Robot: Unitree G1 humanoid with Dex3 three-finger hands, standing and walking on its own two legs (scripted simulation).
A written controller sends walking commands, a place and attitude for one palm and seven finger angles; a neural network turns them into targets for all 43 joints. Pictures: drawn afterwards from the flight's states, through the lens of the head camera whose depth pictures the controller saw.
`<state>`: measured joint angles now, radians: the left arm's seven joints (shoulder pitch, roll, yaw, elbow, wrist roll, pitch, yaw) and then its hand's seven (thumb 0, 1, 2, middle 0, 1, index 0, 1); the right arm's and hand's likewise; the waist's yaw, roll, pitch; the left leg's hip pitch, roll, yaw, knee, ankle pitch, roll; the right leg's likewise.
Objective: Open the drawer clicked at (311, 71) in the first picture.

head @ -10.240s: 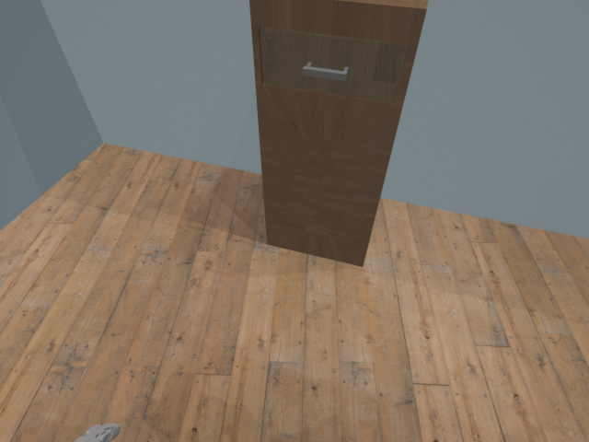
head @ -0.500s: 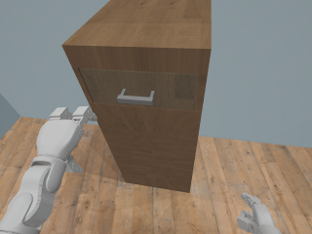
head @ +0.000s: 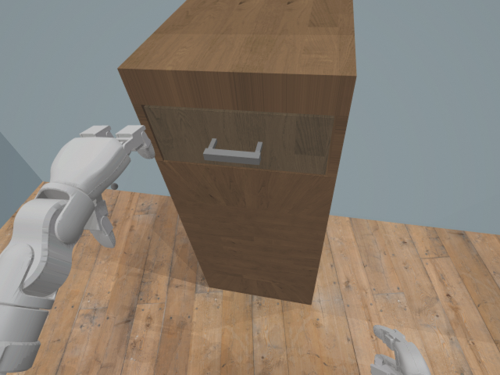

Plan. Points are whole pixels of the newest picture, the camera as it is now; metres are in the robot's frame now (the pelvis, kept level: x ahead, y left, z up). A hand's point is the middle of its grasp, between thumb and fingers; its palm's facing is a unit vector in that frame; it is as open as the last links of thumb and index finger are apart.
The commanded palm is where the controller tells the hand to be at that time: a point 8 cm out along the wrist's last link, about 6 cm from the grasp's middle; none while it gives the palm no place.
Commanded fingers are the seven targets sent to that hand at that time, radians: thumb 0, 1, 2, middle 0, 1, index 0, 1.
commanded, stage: raise the hand with hooked fingers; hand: left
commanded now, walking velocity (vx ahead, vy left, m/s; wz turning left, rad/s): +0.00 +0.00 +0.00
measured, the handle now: (234, 150) +0.52 +0.11 +0.06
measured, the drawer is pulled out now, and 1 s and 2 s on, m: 0.00 0.00 0.00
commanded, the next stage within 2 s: move the hooked fingers above the handle in 0.20 s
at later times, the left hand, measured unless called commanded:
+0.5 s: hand (152, 196) +0.32 +0.19 +0.14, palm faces -0.02 -0.03 -1.00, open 13.8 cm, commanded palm +0.30 +0.21 +0.22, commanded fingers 0.00 -0.50 0.30 -0.30 -1.20 -0.30 -1.20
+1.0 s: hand (199, 179) +0.38 +0.14 +0.13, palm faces +0.01 -0.07 -1.00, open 13.8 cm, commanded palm +0.36 +0.18 +0.20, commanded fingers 0.00 -0.50 0.30 -0.30 -1.20 -0.30 -1.20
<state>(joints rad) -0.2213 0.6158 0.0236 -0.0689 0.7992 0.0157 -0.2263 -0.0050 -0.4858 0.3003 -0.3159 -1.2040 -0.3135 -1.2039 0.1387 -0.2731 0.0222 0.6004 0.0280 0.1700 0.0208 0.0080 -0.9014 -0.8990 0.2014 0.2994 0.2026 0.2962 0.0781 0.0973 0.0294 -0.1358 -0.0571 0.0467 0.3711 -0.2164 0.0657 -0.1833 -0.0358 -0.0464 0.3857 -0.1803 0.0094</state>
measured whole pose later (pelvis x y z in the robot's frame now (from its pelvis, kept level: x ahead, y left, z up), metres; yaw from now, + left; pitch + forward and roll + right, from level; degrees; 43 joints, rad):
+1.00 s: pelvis +0.01 -0.04 +0.00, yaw +0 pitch +3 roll +1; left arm -0.38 0.51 -0.13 0.16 0.85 -0.12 -0.09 0.00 -0.48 0.30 -0.32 -1.20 -0.32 -1.20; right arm 0.16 -0.29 -0.02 0.63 0.03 0.15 -0.03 0.01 -0.90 -0.90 0.20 0.30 0.20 0.30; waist 0.05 0.09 0.00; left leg -0.21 -0.02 0.03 0.40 -0.24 0.01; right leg -0.27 0.00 -0.07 0.45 -0.23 -0.04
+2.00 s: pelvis +0.03 -0.03 -0.01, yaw -3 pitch +7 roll +1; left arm -0.72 0.33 -0.26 0.55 0.94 -0.05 0.13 0.00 -0.48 0.30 -0.42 -1.26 -0.32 -1.20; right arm 0.18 -0.24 0.00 0.67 0.04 0.20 -0.04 0.00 -0.90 -0.90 0.20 0.30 0.20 0.30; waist -0.01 0.06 -0.04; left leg -0.28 -0.02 0.08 0.45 -0.29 0.02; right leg -0.37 0.01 -0.01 0.52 -0.27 -0.03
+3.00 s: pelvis -0.01 -0.03 -0.01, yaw -4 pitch +5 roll +1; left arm -0.92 0.38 -0.30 0.83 0.94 0.09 0.10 0.00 -0.49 0.30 -0.38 -1.28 -0.31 -1.21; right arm 0.16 -0.26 0.08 0.66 0.10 0.19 -0.15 0.01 -0.90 -0.90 0.20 0.30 0.20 0.30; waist -0.08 0.05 -0.03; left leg -0.30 0.00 0.11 0.44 -0.23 0.02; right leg -0.40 0.02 0.01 0.49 -0.19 -0.03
